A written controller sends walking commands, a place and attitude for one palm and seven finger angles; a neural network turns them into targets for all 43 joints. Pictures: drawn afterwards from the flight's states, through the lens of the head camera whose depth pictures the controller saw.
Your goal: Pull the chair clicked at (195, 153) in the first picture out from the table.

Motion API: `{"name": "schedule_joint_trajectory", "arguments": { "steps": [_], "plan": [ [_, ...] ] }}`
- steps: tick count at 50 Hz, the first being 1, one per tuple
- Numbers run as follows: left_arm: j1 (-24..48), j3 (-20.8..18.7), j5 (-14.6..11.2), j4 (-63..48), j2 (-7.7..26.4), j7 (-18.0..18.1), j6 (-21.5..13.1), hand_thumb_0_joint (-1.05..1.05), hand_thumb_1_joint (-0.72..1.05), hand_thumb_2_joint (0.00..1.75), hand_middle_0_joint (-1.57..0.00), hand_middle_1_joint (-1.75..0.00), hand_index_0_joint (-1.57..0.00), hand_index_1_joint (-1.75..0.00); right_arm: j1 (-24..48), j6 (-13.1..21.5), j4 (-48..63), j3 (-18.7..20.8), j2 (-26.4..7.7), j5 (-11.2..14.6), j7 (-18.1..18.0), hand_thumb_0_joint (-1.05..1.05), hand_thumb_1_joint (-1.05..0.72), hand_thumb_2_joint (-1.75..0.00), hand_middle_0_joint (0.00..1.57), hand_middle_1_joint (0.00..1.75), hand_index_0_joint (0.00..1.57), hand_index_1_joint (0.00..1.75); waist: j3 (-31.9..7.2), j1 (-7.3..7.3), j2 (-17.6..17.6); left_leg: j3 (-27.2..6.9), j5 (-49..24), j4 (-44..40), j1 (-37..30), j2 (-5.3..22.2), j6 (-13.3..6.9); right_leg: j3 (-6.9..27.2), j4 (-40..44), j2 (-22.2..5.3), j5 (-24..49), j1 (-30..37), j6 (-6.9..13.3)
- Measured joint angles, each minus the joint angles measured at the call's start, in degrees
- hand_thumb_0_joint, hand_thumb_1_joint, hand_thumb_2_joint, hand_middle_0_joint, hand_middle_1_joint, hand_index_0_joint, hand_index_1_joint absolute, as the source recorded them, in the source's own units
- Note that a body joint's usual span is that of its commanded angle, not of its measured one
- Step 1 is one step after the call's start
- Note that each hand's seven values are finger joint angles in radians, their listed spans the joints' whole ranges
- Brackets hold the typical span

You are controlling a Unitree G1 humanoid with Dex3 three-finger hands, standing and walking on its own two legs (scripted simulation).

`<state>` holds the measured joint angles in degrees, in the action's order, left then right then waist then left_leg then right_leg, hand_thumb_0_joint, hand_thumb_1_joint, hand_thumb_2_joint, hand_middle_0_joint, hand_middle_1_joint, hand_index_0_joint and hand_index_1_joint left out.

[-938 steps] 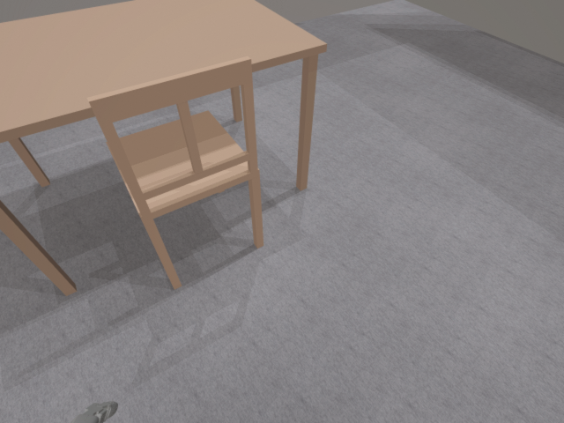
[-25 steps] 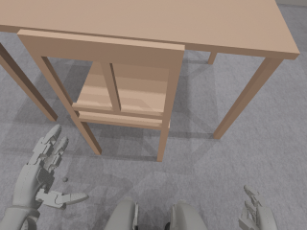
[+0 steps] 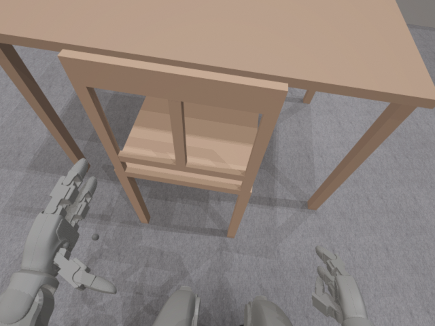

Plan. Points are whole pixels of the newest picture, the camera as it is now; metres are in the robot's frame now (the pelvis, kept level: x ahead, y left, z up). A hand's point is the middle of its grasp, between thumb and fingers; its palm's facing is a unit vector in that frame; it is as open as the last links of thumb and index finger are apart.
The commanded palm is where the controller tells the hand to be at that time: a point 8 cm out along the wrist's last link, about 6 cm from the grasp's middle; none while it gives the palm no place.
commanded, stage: raise the hand toward the chair's back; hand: left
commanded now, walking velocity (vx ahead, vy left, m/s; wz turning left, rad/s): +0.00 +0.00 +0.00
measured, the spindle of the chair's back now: (179, 135) +0.51 +0.13 -0.02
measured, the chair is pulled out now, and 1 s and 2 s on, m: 0.00 0.00 0.00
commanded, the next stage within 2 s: aim the fingers beside a spindle in 0.54 s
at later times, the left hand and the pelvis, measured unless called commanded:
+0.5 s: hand (120, 240) +0.24 +0.18 +0.05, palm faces -0.05 -1.00 -0.05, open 16.9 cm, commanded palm +0.22 +0.23 +0.06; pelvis +0.00 -0.03 +0.00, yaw +0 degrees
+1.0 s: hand (135, 221) +0.27 +0.16 +0.04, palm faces -0.07 -1.00 -0.03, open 16.9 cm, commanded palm +0.25 +0.22 +0.05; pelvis -0.01 -0.03 -0.01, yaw -1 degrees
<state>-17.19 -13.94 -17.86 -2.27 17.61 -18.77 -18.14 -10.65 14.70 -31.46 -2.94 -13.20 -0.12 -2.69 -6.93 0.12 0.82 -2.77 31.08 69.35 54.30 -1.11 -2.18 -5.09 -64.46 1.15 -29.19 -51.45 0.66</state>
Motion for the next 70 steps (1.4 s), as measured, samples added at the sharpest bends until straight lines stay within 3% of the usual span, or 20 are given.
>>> {"name": "schedule_joint_trajectory", "arguments": {
  "steps": [10,18,25,33,43,54,70],
  "plan": [
    [0.7,-0.44,-0.65,1.96,0.31,-1.85,2.63,-0.01,-0.49,0.3,-0.06,-0.08,-0.06,-0.08,-1.47,-1.03,-0.7,1.39,-1.36,0.61,-0.08,0.02,-0.9,-0.9,0.2,0.3,0.2,0.31,-0.17,-0.88,0.45,0.48,-0.26,-1.37,-0.9,0.35,0.46,0.54,0.58,0.32,0.11,0.26,0.48],
    [0.69,-0.76,-0.7,2.4,-0.55,-0.16,-0.52,-0.01,-0.49,0.3,-0.06,-0.08,-0.06,-0.08,-1.61,-0.82,-1.07,1.82,-1.76,0.44,0.03,0.02,-0.9,-0.9,0.2,0.3,0.2,0.3,-0.38,-1.08,-0.03,0.38,-0.31,-0.94,-0.56,0.68,1.29,0.43,-0.73,0.62,-0.21,-0.57,1.44],
    [0.28,0.35,-0.09,2.93,-0.65,-0.36,0.43,-0.01,-0.49,0.3,-0.06,-0.08,-0.06,-0.08,-1.07,-0.96,-0.73,1.54,-1.55,0.78,-0.33,0.02,-0.9,-0.9,0.2,0.3,0.2,0.3,-0.28,-1.01,0.17,0.19,-0.51,-0.76,-0.73,0.98,2.0,0.24,-1.46,0.91,-0.27,-0.72,2.16],
    [1.13,-0.13,-0.53,3.89,-1.17,-0.06,-0.83,-0.01,-0.49,0.3,-0.07,-0.08,-0.06,-0.08,-0.67,-0.54,-1.03,1.26,-1.29,0.92,-0.66,0.02,-0.9,-0.9,0.2,0.3,0.2,0.3,-0.44,-0.74,0.22,0.1,-0.78,-0.7,-0.71,1.13,2.6,0.15,-2.03,1.05,-0.26,-1.03,2.66],
    [6.13,0.68,0.01,8.48,-1.38,-0.87,-1.2,-0.01,-0.5,0.3,-0.06,-0.08,-0.06,-0.08,-0.52,0.63,-1.79,1.09,-2.07,1.04,-1.26,0.02,-0.9,-0.9,0.2,0.3,0.2,0.3,-0.09,-0.64,0.52,0.18,-0.66,0.51,0.97,1.02,2.43,0.19,-3.21,0.93,-0.38,-2.69,2.57],
    [10.58,2.04,1.77,10.1,-2.16,1.22,-0.48,-0.01,-0.49,0.3,-0.06,-0.08,-0.06,-0.08,-1.41,0.42,-1.97,1.19,-1.79,0.4,-0.41,0.02,-0.9,-0.9,0.2,0.3,0.2,0.3,-0.68,-1.58,0.39,1.13,-0.41,0.68,2.29,0.74,1.59,1.15,-3.4,0.65,-0.39,-4.17,1.81],
    [16.86,5.13,5.16,14.32,-3.89,4.66,-1.81,-0.01,-0.5,0.3,-0.06,-0.08,-0.06,-0.08,-0.17,-0.82,-2.35,1.21,-1.39,-0.52,0.73,0.02,-0.9,-0.9,0.2,0.3,0.2,0.31,-1.29,-1.4,0.3,1.46,0.27,2.7,5.57,0.18,0.88,1.41,-5.29,0.09,-1.08,-7.29,1.13]
  ]
}}
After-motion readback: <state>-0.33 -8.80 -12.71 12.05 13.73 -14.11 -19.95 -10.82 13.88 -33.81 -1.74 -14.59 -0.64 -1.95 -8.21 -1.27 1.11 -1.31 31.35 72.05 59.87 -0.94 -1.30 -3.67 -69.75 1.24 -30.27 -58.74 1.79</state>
